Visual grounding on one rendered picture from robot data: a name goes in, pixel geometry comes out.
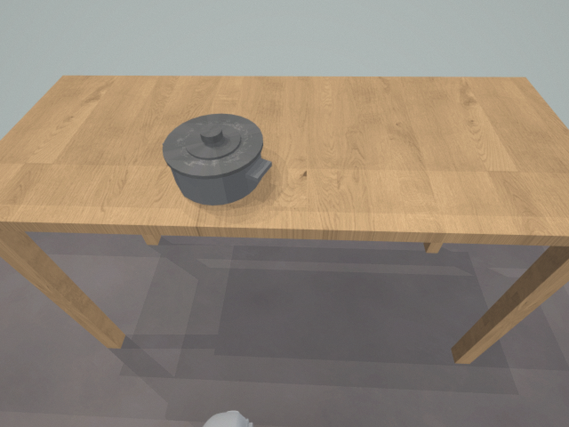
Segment table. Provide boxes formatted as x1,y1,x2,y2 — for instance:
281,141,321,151
0,76,569,364

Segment lid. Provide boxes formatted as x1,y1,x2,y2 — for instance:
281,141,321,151
163,114,263,180

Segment pot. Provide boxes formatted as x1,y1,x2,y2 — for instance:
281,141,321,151
163,144,272,205

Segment knob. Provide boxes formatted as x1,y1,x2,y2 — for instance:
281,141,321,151
200,124,223,144

